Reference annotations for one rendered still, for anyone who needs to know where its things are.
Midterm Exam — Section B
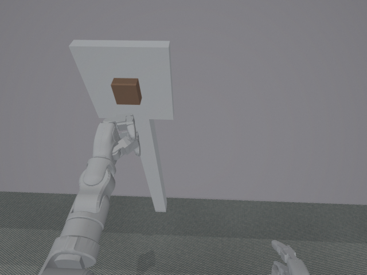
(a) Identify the robot left hand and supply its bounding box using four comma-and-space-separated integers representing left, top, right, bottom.
92, 113, 140, 165

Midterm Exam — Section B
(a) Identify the robot left forearm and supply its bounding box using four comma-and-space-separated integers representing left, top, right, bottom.
38, 157, 116, 275

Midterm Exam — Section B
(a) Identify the robot right hand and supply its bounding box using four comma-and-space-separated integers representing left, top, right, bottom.
269, 240, 310, 275

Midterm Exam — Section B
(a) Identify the button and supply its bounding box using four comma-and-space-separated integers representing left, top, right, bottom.
111, 78, 142, 105

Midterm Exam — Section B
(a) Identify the panel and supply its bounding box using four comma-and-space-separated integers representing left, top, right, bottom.
69, 40, 174, 212

